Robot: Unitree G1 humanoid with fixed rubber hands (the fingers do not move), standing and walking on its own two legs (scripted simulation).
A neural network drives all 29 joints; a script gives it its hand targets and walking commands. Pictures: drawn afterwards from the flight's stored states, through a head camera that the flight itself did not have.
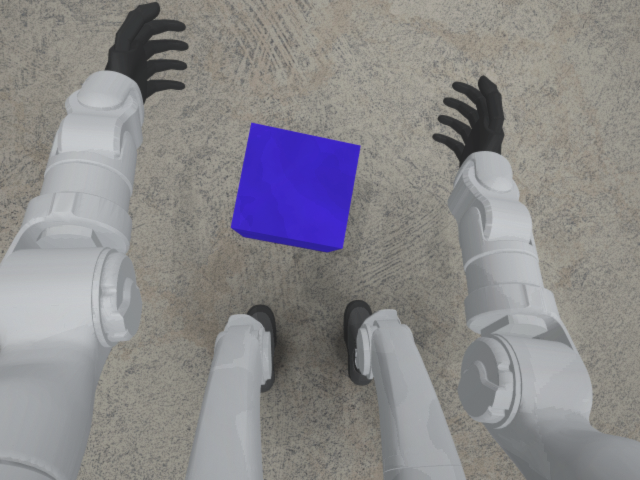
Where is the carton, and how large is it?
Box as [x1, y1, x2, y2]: [231, 123, 360, 251]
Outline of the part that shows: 251,123 231,227 243,236 322,251 330,251 342,248 360,146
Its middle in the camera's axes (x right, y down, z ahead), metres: -0.06 -0.10 +0.85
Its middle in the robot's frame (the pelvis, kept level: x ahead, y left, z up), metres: +0.48 +0.01 -0.51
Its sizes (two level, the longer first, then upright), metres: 0.210 0.200 0.250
